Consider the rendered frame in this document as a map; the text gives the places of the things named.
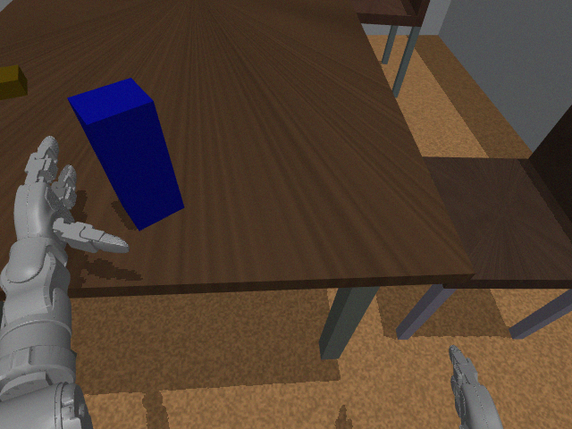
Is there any left robot hand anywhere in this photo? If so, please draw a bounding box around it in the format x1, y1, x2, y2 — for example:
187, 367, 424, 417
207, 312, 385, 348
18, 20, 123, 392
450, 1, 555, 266
13, 136, 130, 253

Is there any chair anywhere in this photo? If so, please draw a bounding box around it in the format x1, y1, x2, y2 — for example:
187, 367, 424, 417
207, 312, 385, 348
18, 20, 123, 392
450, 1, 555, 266
350, 0, 430, 97
395, 105, 572, 340

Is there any left robot arm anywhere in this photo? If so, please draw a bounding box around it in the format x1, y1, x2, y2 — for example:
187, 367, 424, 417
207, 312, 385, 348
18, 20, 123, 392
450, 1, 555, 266
0, 237, 93, 429

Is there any right robot hand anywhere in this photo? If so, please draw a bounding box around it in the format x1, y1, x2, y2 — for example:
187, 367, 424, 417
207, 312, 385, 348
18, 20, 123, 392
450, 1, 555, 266
449, 345, 503, 429

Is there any table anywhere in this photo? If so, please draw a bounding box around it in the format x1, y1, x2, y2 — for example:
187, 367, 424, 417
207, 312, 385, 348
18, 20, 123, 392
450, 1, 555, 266
0, 0, 475, 360

